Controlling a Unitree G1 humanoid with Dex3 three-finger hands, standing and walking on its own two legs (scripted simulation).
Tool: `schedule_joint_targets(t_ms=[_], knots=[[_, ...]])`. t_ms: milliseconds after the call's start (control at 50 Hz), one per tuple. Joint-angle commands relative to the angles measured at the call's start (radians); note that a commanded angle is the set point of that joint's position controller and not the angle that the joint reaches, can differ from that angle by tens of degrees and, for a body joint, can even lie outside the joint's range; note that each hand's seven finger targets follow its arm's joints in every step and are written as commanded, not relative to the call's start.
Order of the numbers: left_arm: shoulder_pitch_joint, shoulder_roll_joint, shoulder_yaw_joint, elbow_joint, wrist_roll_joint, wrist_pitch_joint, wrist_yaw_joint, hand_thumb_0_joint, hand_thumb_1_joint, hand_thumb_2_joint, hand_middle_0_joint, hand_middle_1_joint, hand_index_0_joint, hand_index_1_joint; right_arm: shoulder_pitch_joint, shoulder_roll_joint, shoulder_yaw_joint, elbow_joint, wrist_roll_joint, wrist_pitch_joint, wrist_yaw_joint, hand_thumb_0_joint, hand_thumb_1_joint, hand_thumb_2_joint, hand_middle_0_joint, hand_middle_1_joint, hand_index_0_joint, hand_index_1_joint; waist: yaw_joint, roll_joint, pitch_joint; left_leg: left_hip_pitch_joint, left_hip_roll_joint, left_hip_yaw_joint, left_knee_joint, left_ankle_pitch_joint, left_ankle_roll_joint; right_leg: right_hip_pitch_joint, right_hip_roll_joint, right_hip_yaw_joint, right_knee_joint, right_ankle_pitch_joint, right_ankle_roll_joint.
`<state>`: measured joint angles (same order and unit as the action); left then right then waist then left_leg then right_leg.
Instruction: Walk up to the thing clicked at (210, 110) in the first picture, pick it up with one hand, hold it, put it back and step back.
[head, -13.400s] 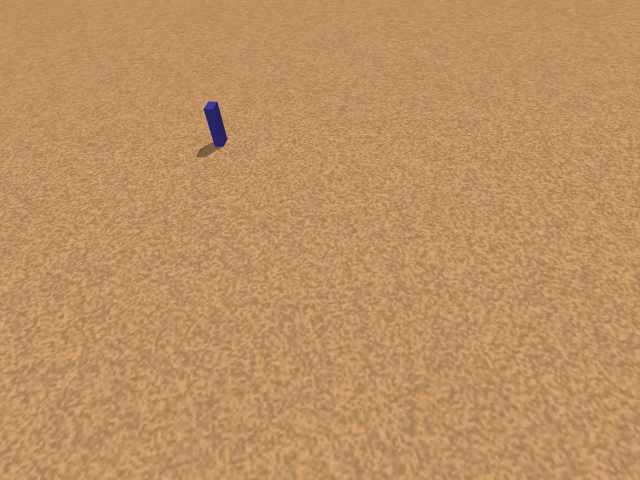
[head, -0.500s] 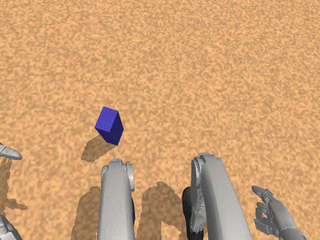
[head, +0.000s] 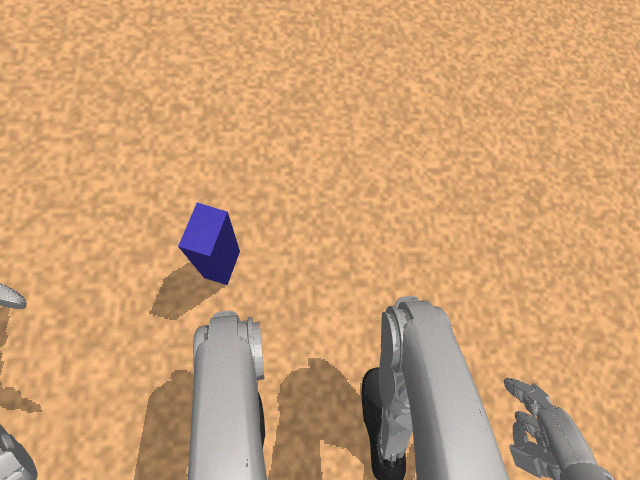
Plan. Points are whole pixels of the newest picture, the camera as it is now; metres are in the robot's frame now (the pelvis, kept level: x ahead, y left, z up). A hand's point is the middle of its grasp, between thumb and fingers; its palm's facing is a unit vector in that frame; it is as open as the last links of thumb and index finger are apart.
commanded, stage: approach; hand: left
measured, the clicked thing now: (214, 249) +0.46 +0.19 -0.31
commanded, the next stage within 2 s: close in in 0.56 s
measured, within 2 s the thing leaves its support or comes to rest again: neither
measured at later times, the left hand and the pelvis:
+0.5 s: hand (105, 252) +0.41 +0.31 -0.15, palm faces +0.04 -1.00 +0.05, open 17.3 cm; pelvis -0.01 +0.00 -0.08, yaw -3 degrees
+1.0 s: hand (179, 259) +0.43 +0.24 -0.26, palm faces +0.06 -1.00 +0.06, open 17.5 cm; pelvis -0.02 +0.01 -0.13, yaw -8 degrees
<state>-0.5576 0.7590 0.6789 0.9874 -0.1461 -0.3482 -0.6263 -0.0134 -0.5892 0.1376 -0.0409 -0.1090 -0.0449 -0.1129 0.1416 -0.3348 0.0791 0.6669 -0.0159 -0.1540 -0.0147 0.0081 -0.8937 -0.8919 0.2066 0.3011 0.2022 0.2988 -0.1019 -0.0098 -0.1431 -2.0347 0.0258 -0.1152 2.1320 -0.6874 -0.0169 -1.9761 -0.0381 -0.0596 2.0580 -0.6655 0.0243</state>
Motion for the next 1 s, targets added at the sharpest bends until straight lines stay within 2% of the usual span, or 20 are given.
schedule_joint_targets(t_ms=[0,40,80,160,240,280,340,440,500,560,580,600,640,660,700,720,740,860,940,980], knots=[[-0.209,0.371,0.077,-0.185,-0.044,-0.065,-0.002,0.000,-0.590,0.130,-0.038,-0.114,-0.039,-0.112,0.123,-0.220,-0.086,-0.057,-0.001,-0.027,-0.021,0.000,-0.890,-0.899,0.200,0.299,0.200,0.299,0.033,0.230,-0.599,0.484,-0.006,0.043,-0.279,0.180,0.037,0.271,0.030,-0.025,-0.184,0.157,-0.066],[-0.229,0.372,0.071,-0.186,-0.043,-0.069,-0.007,0.000,-0.596,0.179,-0.064,-0.164,-0.043,-0.186,0.120,-0.220,-0.085,-0.051,-0.004,-0.027,-0.020,0.000,-0.906,-0.901,0.201,0.300,0.200,0.300,0.033,0.239,-0.586,0.478,-0.005,0.046,-0.271,0.177,0.036,0.257,0.029,-0.022,-0.179,0.154,-0.066],[-0.220,0.381,0.081,-0.152,-0.042,-0.074,-0.011,0.000,-0.568,0.054,-0.073,-0.103,-0.065,-0.108,0.124,-0.221,-0.084,-0.051,-0.004,-0.026,-0.019,0.000,-0.892,-0.896,0.199,0.300,0.200,0.300,0.027,0.204,-0.550,0.428,-0.007,0.050,-0.264,0.145,0.041,0.255,0.031,-0.022,-0.186,0.127,-0.063],[-0.226,0.289,0.051,-0.060,-0.070,-0.124,-0.037,0.000,-0.594,0.043,-0.074,-0.104,-0.067,-0.108,0.112,-0.219,-0.075,-0.040,-0.012,-0.038,-0.010,0.000,-0.898,-0.897,0.199,0.300,0.200,0.300,-0.014,0.161,-0.495,0.358,-0.007,0.047,-0.207,0.126,0.045,0.198,0.034,-0.033,-0.146,0.115,-0.062],[-0.256,0.238,0.029,0.012,-0.110,-0.213,-0.064,0.000,-0.559,0.049,-0.070,-0.111,-0.065,-0.112,0.094,-0.230,-0.059,-0.040,-0.027,-0.058,0.002,0.000,-0.897,-0.896,0.199,0.300,0.200,0.300,-0.042,0.133,-0.472,0.309,-0.007,0.051,-0.138,0.106,0.043,0.168,0.041,-0.042,-0.112,0.101,-0.058],[-0.310,0.219,0.004,-0.013,-0.123,-0.266,-0.071,0.000,-0.528,0.049,-0.068,-0.111,-0.063,-0.111,0.078,-0.233,-0.044,-0.053,-0.037,-0.068,0.011,0.000,-0.900,-0.897,0.199,0.300,0.200,0.300,-0.042,0.145,-0.485,0.298,-0.006,0.049,-0.111,0.105,0.038,0.164,0.044,-0.049,-0.085,0.096,-0.060],[-0.279,0.226,0.002,0.066,-0.129,-0.331,-0.063,0.000,-0.498,0.068,-0.057,-0.105,-0.052,-0.106,0.042,-0.241,-0.023,-0.058,-0.051,-0.072,0.023,0.000,-0.898,-0.897,0.200,0.300,0.200,0.300,-0.041,0.122,-0.437,0.239,-0.004,0.046,-0.074,0.046,0.040,0.136,0.054,-0.066,-0.053,0.044,-0.058],[-0.249,0.331,0.067,0.092,-0.118,-0.433,-0.037,0.000,-0.457,0.102,-0.046,-0.101,-0.035,-0.107,-0.002,-0.284,0.021,-0.069,-0.088,-0.050,0.041,0.000,-0.900,-0.900,0.200,0.300,0.200,0.300,-0.020,0.214,-0.447,0.268,0.005,0.027,-0.016,0.102,0.019,0.122,0.059,-0.094,0.043,0.089,-0.063],[-0.259,0.365,0.076,0.106,-0.101,-0.471,-0.019,0.000,-0.451,0.117,-0.046,-0.104,-0.031,-0.114,-0.013,-0.304,0.047,-0.061,-0.118,-0.026,0.046,0.000,-0.901,-0.901,0.199,0.300,0.200,0.300,-0.046,0.267,-0.480,0.301,0.014,0.021,0.033,0.163,0.012,0.151,0.063,-0.105,0.080,0.152,-0.060],[-0.290,0.355,0.062,0.073,-0.088,-0.503,0.007,0.000,-0.472,0.120,-0.048,-0.111,-0.034,-0.120,-0.030,-0.323,0.065,-0.054,-0.150,-0.004,0.049,0.000,-0.906,-0.903,0.199,0.300,0.200,0.300,-0.072,0.351,-0.497,0.350,0.023,0.007,0.059,0.193,0.001,0.146,0.064,-0.119,0.114,0.190,-0.057],[-0.337,0.288,0.003,0.043,-0.090,-0.517,0.011,0.000,-0.488,0.122,-0.049,-0.106,-0.032,-0.119,-0.050,-0.313,0.080,-0.064,-0.158,0.000,0.054,0.000,-0.908,-0.904,0.199,0.300,0.199,0.300,-0.096,0.356,-0.487,0.352,0.025,-0.002,0.063,0.183,-0.002,0.135,0.068,-0.128,0.119,0.185,-0.057],[-0.342,0.263,-0.014,0.046,-0.090,-0.528,0.016,0.000,-0.502,0.121,-0.052,-0.120,-0.036,-0.131,-0.063,-0.320,0.083,-0.065,-0.165,0.003,0.057,0.000,-0.913,-0.905,0.199,0.300,0.199,0.300,-0.108,0.362,-0.484,0.360,0.028,-0.011,0.074,0.170,-0.003,0.119,0.068,-0.138,0.128,0.181,-0.056],[-0.325,0.277,-0.020,0.080,-0.076,-0.550,0.036,0.000,-0.504,0.115,-0.050,-0.121,-0.037,-0.129,-0.075,-0.335,0.098,-0.049,-0.183,0.012,0.058,0.000,-0.914,-0.905,0.199,0.300,0.199,0.300,-0.126,0.378,-0.454,0.368,0.028,-0.021,0.093,0.187,-0.008,0.114,0.069,-0.150,0.140,0.197,-0.052],[-0.320,0.271,-0.045,0.107,-0.066,-0.560,0.046,0.000,-0.579,0.062,-0.053,-0.095,-0.051,-0.094,-0.081,-0.334,0.109,-0.043,-0.190,0.017,0.061,0.000,-0.919,-0.904,0.199,0.300,0.200,0.300,-0.135,0.373,-0.437,0.349,0.029,-0.025,0.111,0.181,-0.007,0.113,0.072,-0.152,0.148,0.195,-0.052],[-0.315,0.250,-0.070,0.159,-0.054,-0.579,0.072,0.000,-0.611,0.057,-0.058,-0.111,-0.061,-0.106,-0.098,-0.342,0.131,-0.045,-0.202,0.029,0.067,0.000,-0.924,-0.904,0.199,0.300,0.200,0.300,-0.158,0.351,-0.383,0.311,0.027,-0.039,0.121,0.162,-0.009,0.107,0.071,-0.170,0.160,0.189,-0.049],[-0.308,0.256,-0.056,0.153,-0.059,-0.591,0.091,0.000,-0.611,0.057,-0.061,-0.118,-0.063,-0.113,-0.094,-0.350,0.131,-0.036,-0.211,0.035,0.069,0.000,-0.926,-0.904,0.199,0.300,0.200,0.300,-0.146,0.340,-0.382,0.298,0.027,-0.037,0.138,0.168,-0.007,0.129,0.075,-0.170,0.157,0.202,-0.047],[-0.287,0.236,-0.070,0.183,-0.057,-0.597,0.107,0.000,-0.611,0.050,-0.064,-0.123,-0.069,-0.117,-0.108,-0.352,0.139,-0.044,-0.215,0.041,0.075,0.000,-0.931,-0.905,0.199,0.300,0.200,0.300,-0.147,0.324,-0.366,0.295,0.026,-0.045,0.140,0.163,-0.008,0.120,0.077,-0.178,0.162,0.194,-0.047],[-0.251,0.197,-0.058,0.212,-0.045,-0.650,0.238,0.000,-0.611,0.075,-0.057,-0.130,-0.065,-0.122,-0.154,-0.364,0.168,-0.072,-0.243,0.070,0.104,0.000,-0.926,-0.903,0.199,0.300,0.200,0.300,-0.146,0.299,-0.289,0.223,0.021,-0.062,0.153,0.125,-0.007,0.144,0.086,-0.207,0.171,0.184,-0.040],[-0.244,0.161,-0.100,0.214,-0.007,-0.677,0.313,0.000,-0.595,0.092,-0.046,-0.127,-0.056,-0.117,-0.165,-0.368,0.173,-0.078,-0.257,0.088,0.121,0.000,-0.921,-0.902,0.200,0.300,0.200,0.300,-0.166,0.309,-0.254,0.215,0.021,-0.075,0.140,0.102,-0.012,0.131,0.090,-0.224,0.179,0.178,-0.039],[-0.264,0.133,-0.143,0.213,0.007,-0.694,0.337,0.000,-0.551,0.094,-0.047,-0.124,-0.057,-0.112,-0.171,-0.365,0.179,-0.077,-0.267,0.096,0.127,0.000,-0.918,-0.901,0.200,0.300,0.200,0.300,-0.189,0.286,-0.245,0.184,0.018,-0.078,0.155,0.090,-0.006,0.139,0.093,-0.223,0.175,0.181,-0.038]])
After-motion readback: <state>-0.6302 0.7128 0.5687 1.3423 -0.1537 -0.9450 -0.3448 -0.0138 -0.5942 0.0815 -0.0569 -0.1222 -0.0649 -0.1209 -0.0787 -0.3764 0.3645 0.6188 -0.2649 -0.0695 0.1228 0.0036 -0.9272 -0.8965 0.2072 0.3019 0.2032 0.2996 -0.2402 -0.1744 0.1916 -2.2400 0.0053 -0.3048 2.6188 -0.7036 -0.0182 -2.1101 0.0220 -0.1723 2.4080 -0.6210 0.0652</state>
